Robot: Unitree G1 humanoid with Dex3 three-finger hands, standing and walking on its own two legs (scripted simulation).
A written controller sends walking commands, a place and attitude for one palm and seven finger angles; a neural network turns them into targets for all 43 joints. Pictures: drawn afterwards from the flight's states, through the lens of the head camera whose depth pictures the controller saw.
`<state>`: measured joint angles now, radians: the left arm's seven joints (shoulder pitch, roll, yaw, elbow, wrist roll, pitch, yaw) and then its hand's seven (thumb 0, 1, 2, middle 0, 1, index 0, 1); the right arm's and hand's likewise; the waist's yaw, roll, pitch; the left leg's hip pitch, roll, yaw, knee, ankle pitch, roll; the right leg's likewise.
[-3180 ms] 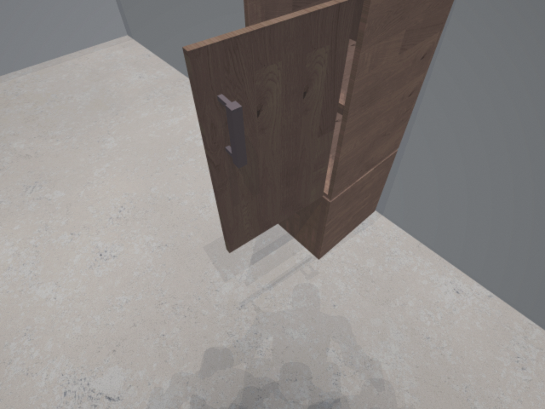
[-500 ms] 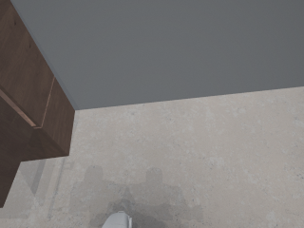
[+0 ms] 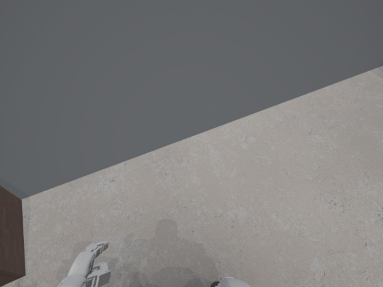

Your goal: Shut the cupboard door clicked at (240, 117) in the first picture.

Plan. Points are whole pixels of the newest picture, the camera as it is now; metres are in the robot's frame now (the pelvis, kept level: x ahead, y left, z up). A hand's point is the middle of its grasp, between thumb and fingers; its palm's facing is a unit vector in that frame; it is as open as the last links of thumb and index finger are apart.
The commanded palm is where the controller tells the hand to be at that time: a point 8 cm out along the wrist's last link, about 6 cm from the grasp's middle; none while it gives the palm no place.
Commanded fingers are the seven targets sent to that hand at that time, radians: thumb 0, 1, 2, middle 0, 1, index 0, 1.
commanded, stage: walk to a spot facing it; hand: left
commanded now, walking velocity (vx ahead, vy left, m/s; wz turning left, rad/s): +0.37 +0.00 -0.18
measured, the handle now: out of the picture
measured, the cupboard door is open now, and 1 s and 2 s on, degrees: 85 85 85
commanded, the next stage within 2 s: turn to face it in 0.60 s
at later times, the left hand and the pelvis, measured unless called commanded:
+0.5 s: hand (130, 210) +0.32 +0.17 -0.15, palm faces -0.11 -0.98 -0.18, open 7.4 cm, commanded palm none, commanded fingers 0.00 0.90 0.90 -0.20 -0.30 -0.20 -0.30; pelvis +0.22 -0.01 +0.02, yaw -7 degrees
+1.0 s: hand (150, 158) +0.50 +0.13 -0.16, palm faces +0.03 -0.98 -0.19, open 7.4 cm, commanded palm none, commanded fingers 0.00 0.90 0.90 -0.20 -0.30 -0.20 -0.30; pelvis +0.43 -0.05 +0.01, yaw +0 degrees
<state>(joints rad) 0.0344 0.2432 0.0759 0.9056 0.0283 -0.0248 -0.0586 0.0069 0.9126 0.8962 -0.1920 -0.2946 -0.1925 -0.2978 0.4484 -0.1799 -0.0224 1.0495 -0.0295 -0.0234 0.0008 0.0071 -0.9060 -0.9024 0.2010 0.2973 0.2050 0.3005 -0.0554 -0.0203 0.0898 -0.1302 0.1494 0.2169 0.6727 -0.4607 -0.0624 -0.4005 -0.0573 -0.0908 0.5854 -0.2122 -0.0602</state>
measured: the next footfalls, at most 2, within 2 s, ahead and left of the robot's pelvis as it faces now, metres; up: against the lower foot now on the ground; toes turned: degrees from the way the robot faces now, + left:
left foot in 0.28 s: +0.23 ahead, +0.14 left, +0.00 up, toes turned +4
right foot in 0.56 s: +0.34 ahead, -0.16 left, +0.00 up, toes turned -13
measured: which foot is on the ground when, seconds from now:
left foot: up 0.00-0.26, down 0.28-0.54, up 0.56-0.80, down 0.82-1.00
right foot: down 0.00-0.28, up 0.30-0.54, down 0.56-0.82, up 0.84-1.00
